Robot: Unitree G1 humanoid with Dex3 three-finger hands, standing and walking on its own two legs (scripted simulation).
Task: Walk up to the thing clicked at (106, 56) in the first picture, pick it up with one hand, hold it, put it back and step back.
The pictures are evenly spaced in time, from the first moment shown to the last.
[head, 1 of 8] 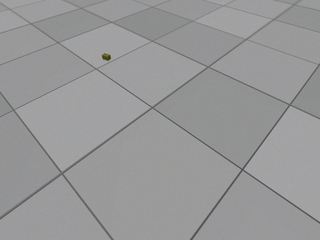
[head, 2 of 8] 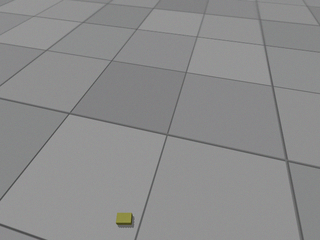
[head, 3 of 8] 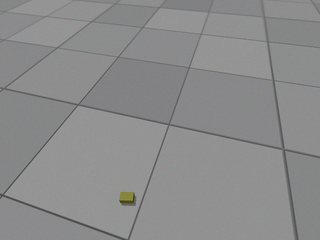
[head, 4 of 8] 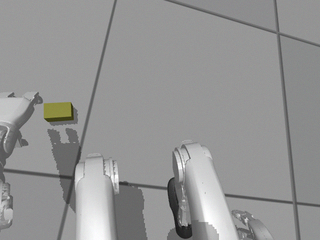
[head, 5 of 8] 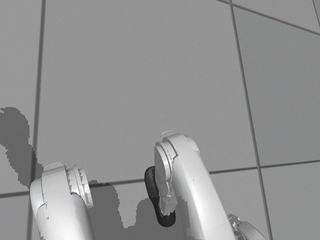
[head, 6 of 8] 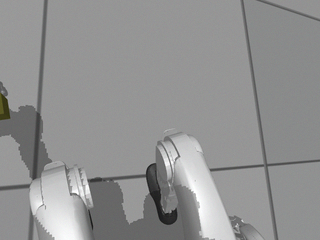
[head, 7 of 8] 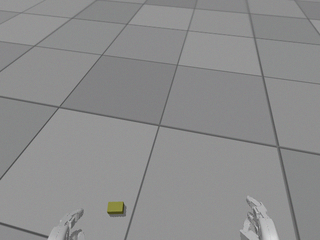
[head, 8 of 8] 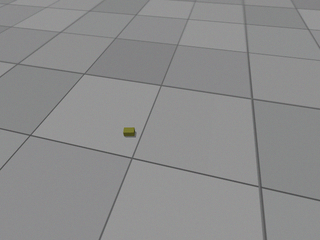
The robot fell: no
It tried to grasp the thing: yes
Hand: left
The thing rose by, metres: 0.69
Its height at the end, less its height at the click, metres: +0.00
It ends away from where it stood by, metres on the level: 0.01
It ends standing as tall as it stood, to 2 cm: yes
